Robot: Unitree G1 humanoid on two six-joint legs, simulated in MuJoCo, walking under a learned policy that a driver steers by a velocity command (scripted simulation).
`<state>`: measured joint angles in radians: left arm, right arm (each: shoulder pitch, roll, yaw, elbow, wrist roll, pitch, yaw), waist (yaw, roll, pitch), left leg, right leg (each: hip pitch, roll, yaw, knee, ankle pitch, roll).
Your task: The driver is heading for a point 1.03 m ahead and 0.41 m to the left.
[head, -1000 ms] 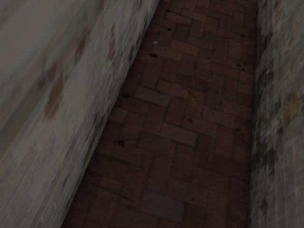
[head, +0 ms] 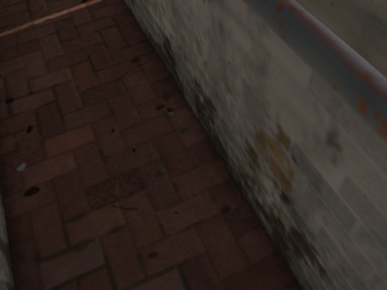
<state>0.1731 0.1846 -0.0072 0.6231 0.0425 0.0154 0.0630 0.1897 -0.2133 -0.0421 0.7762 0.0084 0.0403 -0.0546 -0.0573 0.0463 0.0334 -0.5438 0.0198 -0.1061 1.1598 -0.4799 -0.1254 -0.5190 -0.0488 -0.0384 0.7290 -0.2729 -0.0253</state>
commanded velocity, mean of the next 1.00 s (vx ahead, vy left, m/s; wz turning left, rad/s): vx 0.49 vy -0.08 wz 0.71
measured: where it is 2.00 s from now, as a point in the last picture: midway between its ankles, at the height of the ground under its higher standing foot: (116, 198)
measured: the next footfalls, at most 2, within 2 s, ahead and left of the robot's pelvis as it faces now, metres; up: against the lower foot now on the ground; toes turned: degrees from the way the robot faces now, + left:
left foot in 0.28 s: +0.05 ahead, +0.21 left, +0.00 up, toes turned +14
right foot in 0.86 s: +0.57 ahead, +0.18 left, +0.00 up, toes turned +41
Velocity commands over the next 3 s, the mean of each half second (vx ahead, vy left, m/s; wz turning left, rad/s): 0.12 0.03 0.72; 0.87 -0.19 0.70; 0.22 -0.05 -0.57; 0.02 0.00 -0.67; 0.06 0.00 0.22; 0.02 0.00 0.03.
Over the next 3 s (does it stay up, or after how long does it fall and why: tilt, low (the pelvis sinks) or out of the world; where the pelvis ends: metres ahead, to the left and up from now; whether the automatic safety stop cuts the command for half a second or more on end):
stays up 0.82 0.36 0.01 its command is cut before an obstacle from the start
